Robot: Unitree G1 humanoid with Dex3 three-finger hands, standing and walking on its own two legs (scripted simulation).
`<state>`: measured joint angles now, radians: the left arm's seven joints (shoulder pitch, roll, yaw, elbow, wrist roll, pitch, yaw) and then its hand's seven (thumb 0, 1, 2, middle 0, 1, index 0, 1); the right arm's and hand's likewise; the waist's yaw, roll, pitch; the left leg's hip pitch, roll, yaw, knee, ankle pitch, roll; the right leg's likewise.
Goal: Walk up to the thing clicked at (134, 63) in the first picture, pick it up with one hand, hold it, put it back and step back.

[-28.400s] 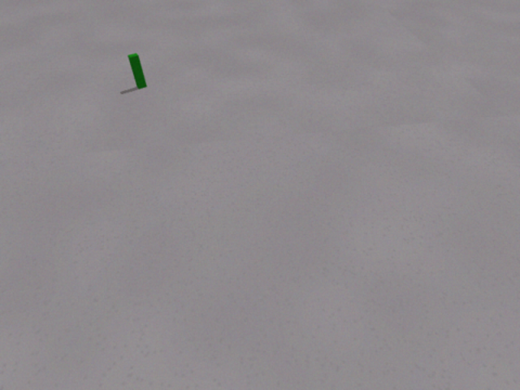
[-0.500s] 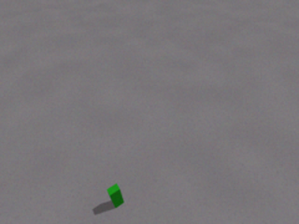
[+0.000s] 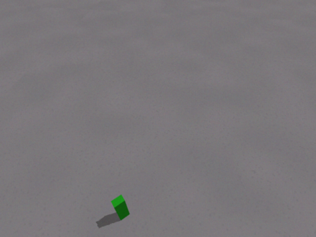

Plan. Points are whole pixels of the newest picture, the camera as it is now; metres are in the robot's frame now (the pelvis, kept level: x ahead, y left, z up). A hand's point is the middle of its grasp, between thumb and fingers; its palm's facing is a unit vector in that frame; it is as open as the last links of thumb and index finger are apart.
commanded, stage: stand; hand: left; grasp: from the side
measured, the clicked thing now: (121, 208) +0.40 +0.21 -0.66
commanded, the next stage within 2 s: step back in 0.76 s
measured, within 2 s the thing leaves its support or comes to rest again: neither
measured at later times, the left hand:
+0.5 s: hand out of the picture +0.09 +0.24 -0.16, palm faces -0.02 -0.94 -0.34, open 7.4 cm
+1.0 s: hand out of the picture +0.10 +0.29 -0.17, palm faces -0.04 -0.92 -0.38, open 7.4 cm
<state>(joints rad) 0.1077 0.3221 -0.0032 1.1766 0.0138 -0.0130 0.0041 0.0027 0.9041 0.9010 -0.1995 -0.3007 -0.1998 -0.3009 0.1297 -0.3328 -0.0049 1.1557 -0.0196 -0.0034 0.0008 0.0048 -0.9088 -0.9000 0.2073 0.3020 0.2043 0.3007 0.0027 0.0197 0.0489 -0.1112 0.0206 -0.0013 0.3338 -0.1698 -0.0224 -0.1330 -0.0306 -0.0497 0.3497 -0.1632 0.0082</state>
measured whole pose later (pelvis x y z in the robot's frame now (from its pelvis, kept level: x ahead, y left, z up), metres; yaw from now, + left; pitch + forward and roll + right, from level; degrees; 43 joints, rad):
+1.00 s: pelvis -0.02 +0.02 -0.01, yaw -1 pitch -1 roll +0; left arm 0.05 0.38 0.05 0.99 0.02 0.03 0.01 0.00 0.90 0.90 -0.20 -0.30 -0.20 -0.30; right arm 0.08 -0.40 -0.06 0.99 0.00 0.05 0.02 0.00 -0.91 -0.90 0.21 0.30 0.20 0.30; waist -0.01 -0.01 0.16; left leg -0.31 -0.03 -0.02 0.78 -0.43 0.04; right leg -0.30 -0.06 -0.02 0.54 -0.22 0.01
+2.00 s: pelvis -0.24 +0.05 -0.02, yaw -4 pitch -2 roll -1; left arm 0.15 0.40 0.08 0.81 0.01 0.06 0.02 0.00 0.90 0.90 -0.20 -0.30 -0.20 -0.30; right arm 0.15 -0.35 -0.04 0.84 -0.03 0.02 -0.01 0.01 -0.90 -0.90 0.21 0.30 0.21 0.30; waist 0.00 -0.04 0.19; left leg -0.29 0.01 -0.02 0.58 -0.25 0.02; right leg -0.44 0.12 0.17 1.19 -0.50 0.02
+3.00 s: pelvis -0.59 +0.00 -0.02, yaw -4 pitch -2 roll +2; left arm 0.21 0.35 0.05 0.89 0.04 0.03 0.01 0.01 0.90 0.90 -0.20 -0.30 -0.20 -0.30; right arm 0.12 -0.42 -0.06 0.84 -0.01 0.07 -0.01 0.00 -0.91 -0.90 0.21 0.30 0.20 0.30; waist 0.04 0.03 0.14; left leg -0.53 -0.10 -0.14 1.15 -0.46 -0.02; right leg -0.30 -0.01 0.03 0.67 -0.34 -0.02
